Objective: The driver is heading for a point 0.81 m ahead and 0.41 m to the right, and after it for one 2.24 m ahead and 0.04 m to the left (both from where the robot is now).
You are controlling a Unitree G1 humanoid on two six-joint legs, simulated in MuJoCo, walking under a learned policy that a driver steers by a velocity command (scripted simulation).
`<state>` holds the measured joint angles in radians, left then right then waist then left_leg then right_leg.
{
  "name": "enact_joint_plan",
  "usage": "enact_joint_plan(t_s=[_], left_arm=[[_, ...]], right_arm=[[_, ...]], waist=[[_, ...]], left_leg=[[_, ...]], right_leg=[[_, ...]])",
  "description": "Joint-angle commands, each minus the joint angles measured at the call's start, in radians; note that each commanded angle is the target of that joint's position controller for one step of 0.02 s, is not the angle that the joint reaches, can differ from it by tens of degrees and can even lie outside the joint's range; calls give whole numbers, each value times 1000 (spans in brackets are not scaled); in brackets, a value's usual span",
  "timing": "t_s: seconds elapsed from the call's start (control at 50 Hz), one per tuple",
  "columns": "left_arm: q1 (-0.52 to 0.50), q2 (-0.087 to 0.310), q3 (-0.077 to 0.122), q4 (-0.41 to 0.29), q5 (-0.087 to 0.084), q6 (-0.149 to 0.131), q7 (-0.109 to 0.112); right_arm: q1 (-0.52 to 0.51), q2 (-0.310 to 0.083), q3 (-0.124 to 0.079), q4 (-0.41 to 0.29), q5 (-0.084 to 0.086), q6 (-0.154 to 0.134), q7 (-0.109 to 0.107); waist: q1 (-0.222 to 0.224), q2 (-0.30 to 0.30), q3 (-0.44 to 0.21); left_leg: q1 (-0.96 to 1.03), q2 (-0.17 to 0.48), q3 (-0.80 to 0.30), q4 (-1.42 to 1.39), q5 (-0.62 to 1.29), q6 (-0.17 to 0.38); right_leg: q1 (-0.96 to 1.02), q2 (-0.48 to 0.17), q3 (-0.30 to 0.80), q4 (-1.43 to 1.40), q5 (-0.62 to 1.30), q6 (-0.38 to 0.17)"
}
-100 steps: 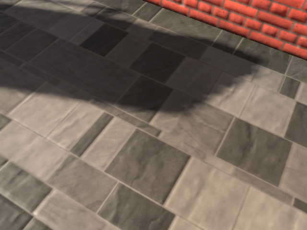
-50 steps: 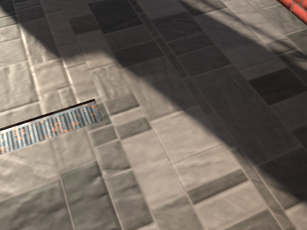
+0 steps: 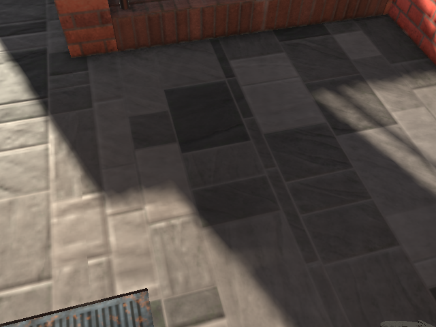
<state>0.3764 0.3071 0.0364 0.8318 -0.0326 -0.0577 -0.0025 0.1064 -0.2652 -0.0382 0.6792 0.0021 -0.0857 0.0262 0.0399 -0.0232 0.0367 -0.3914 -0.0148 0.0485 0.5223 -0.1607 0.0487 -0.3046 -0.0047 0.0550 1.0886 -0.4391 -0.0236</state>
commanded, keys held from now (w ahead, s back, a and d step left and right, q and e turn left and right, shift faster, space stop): w+e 1.00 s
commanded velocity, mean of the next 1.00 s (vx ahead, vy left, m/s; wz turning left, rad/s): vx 0.50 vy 0.00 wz -0.51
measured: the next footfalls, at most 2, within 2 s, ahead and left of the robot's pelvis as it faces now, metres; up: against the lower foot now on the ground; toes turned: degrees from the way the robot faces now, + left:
right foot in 0.42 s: +0.38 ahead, -0.16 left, +0.00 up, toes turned -16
left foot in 0.90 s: +0.72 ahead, -0.07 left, +0.00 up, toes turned -34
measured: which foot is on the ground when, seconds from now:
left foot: down 0.00-0.42, up 0.44-0.88, down 0.90-1.00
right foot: up 0.00-0.40, down 0.42-0.92, up 0.94-1.00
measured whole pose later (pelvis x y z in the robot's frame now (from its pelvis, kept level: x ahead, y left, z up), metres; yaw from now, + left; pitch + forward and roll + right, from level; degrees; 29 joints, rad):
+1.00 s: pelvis +0.56 -0.11 +0.00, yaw -33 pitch +2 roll +1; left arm 0.36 0.31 0.06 0.71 -0.03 -0.02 0.02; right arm 0.11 -0.28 -0.05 0.71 0.00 -0.11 0.02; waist 0.04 -0.03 0.01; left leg -0.40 -0.04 0.00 0.53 -0.17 0.02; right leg -0.31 0.07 0.15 1.09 -0.48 -0.03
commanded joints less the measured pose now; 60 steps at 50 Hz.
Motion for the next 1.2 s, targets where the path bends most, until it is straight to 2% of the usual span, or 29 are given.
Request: enact_joint_plan(t_s=[0.02, 0.06, 0.12, 0.22, 0.32, 0.38, 0.4, 0.42, 0.44, 0.46, 0.48, 0.5, 0.52, 0.54, 0.56, 0.62, 0.74, 0.84, 0.88, 0.9, 0.92, 0.94, 0.96, 0.98, 1.0, 1.02, 1.06, 1.1, 1.2], left_arm=[[-66, 119, 38, -106, 4, -14, 3], [-16, 74, 33, -83, 2, 12, 3], [-60, 57, 34, -104, 7, 27, 9], [-210, 21, 20, -153, 12, 10, -20], [-346, 20, 16, -237, 12, 11, -51], [-297, 60, 37, -259, 14, 19, -61], [-208, 92, 56, -244, 13, 24, -59], [-52, 140, 85, -207, 11, 27, -48], [92, 227, 117, -178, 8, 39, -25], [36, 307, 121, -196, 5, 28, -23], [64, 215, 96, -218, 10, 15, -28], [27, 172, 83, -211, 17, 4, -29], [-32, 153, 77, -216, 14, -2, -28], [-92, 129, 70, -228, 18, -3, -26], [-124, 108, 61, -245, 31, -4, -21], [-128, 122, 65, -242, 24, -9, -8], [-50, 159, 77, -201, 13, 7, 19], [-13, 147, 78, -173, 6, 19, 25], [-38, 135, 77, -178, 10, 25, 25], [-42, 98, 63, -185, 14, 24, 22], [-23, 35, 40, -201, 31, 22, 19], [125, -14, 23, -230, -2, 13, 17], [104, 101, 41, -201, -14, 14, 23], [-14, 156, 58, -212, -5, 19, 23], [-67, 148, 60, -222, 7, 24, 25], [-99, 135, 62, -234, 17, 25, 21], [-87, 94, 59, -239, 4, 32, 9], [-105, 60, 51, -252, 4, 39, 5], [-191, 39, 39, -278, 9, 35, -11]], right_arm=[[123, -96, -33, 5, -9, -13, -6], [88, -89, -37, 19, -14, -29, -4], [90, -114, -47, 53, -21, -43, -10], [119, -152, -54, 87, -13, -33, -27], [205, -192, -69, 134, 10, 5, -33], [184, -229, -80, 128, 19, 30, -44], [174, -239, -83, 124, 19, 39, -49], [158, -232, -79, 118, 22, 43, -53], [183, -183, -58, 99, -1, 34, -54], [275, -50, -16, 48, -27, 4, -35], [164, -146, -31, 43, 8, -32, -18], [80, -177, -40, 10, 40, -51, -10], [66, -161, -34, 9, 27, -60, -15], [66, -163, -39, 17, 2, -59, -22], [86, -168, -44, 21, -6, -49, -22], [99, -135, -39, 19, -19, -18, -25], [-116, -84, -13, -37, -9, -18, -16], [-144, -143, -35, -56, 7, -39, 0], [-52, -164, -51, -34, 7, -49, -3], [45, -191, -67, -15, -3, -54, -10], [190, -243, -81, -4, -17, -55, -18], [261, -318, -98, 34, -22, -39, -13], [234, -219, -80, 19, 2, -35, -8], [192, -159, -63, 7, 4, -29, -13], [143, -140, -54, 4, -7, -23, -15], [118, -118, -46, 11, -11, -19, -17], [108, -103, -41, 25, -15, -24, -22], [118, -119, -48, 44, -7, -31, -22], [122, -168, -61, 75, -7, -25, -25]], waist=[[-68, 125, -62], [-30, 131, -40], [-24, 92, -1], [-78, 61, 29], [-122, 48, 63], [-63, 96, -5], [-9, 107, -62], [80, 87, -142], [128, -41, -238], [-4, -253, -326], [81, -126, -395], [81, -85, -247], [35, 7, -159], [-3, 28, -110], [-35, 9, -100], [-59, -2, -78], [20, -52, -34], [15, -85, -34], [-40, -112, -54], [-88, -97, -122], [-138, 24, -266], [-65, 369, -362], [-95, 252, -288], [-123, 164, -165], [-108, 102, -101], [-94, 102, -50], [-66, 146, -32], [-63, 134, -19], [-78, 93, -6]], left_leg=[[333, 285, -328, -311, -36, 157], [232, 259, -224, -369, 50, 155], [214, 257, -107, -402, 182, 159], [267, 224, 51, -412, 250, 123], [469, 292, 91, -340, 348, 107], [528, 297, 132, -166, 767, 73], [516, 285, 147, -29, 889, 59], [425, 248, 171, 180, 864, 27], [171, 195, 173, 491, 507, -17], [-261, -33, 40, 811, -419, -73], [-364, -10, -155, 888, -427, -55], [-426, 34, -149, 854, -329, -33], [-394, 78, -142, 763, -245, -26], [-334, 105, -137, 678, -198, -36], [-268, 122, -145, 644, -166, -44], [-219, 117, -116, 526, -115, -98], [-122, 36, -93, 97, 234, -132], [-73, 19, -145, -29, 168, -90], [44, 14, -124, -69, 109, -51], [209, 48, -138, -85, 103, -16], [464, 220, -307, -73, 28, 44], [746, 434, -790, -175, -208, 218], [698, 434, -856, -230, -451, 200], [580, 385, -683, -241, -409, 152], [465, 341, -548, -250, -264, 125], [382, 306, -455, -269, -154, 122], [301, 261, -322, -314, -47, 111], [283, 265, -245, -347, 29, 130], [323, 264, -75, -371, 201, 135]], right_leg=[[-369, -117, 52, 80, 119, 6], [-295, -128, 49, 64, 171, 25], [-355, -130, 69, -11, 281, 48], [-335, -109, -8, -318, 526, 34], [-411, -91, -65, -451, 439, -14], [-282, -13, -143, -459, 285, -69], [-163, 29, -166, -462, 248, -95], [67, 69, -163, -526, 302, -132], [375, -61, 60, -548, 327, -195], [667, -292, 646, -668, 150, -385], [700, -324, 754, -776, 72, -385], [596, -296, 606, -794, 140, -337], [450, -249, 486, -792, 252, -304], [328, -213, 401, -801, 372, -283], [251, -189, 355, -822, 454, -279], [131, -156, 272, -858, 580, -287], [38, -72, 195, -841, 425, -200], [155, -130, 338, -732, 336, -171], [162, -120, 365, -653, 374, -146], [128, -69, 329, -529, 402, -114], [9, -1, 240, -249, 241, -76], [-354, 124, 122, 66, -175, -11], [-474, 35, 143, 189, -128, 4], [-496, 3, 119, 213, -33, 9], [-461, -31, 91, 193, 36, 14], [-444, -57, 90, 150, 81, 17], [-377, -92, 71, 99, 123, 16], [-393, -104, 52, 53, 145, 24], [-422, -113, 25, -166, 349, 38]])
Keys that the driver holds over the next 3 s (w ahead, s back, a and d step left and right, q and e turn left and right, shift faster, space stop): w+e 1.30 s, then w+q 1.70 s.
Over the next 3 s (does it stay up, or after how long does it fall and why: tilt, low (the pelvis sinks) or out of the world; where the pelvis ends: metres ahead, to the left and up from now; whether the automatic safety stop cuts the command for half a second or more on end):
stays up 1.48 -0.54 -0.01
